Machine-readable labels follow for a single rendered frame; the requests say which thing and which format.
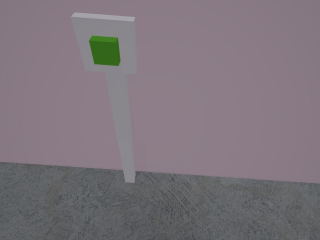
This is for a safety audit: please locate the button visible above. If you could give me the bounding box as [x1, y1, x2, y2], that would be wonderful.
[89, 35, 121, 66]

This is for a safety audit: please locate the panel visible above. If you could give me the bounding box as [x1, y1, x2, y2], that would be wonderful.
[71, 12, 138, 183]

